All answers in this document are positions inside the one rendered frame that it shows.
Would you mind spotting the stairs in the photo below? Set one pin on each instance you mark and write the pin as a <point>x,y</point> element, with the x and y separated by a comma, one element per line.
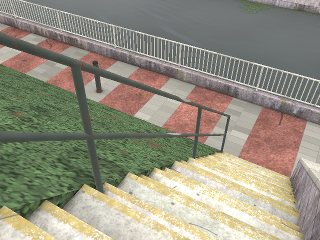
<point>214,197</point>

